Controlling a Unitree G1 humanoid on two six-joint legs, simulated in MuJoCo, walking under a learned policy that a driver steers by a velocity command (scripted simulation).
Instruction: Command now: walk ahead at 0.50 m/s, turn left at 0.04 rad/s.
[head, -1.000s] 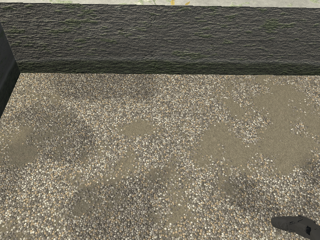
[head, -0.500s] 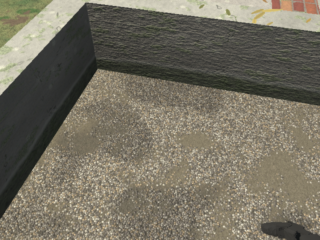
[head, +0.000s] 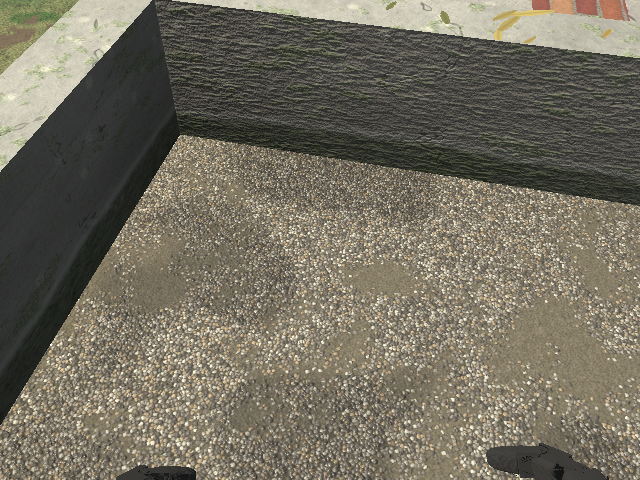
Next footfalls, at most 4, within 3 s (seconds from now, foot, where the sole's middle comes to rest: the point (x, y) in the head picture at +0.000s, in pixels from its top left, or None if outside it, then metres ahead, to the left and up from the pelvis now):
none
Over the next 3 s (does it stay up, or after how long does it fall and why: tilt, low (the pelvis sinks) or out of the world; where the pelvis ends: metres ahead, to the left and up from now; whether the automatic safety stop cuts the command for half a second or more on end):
stays up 0.00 -0.01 0.00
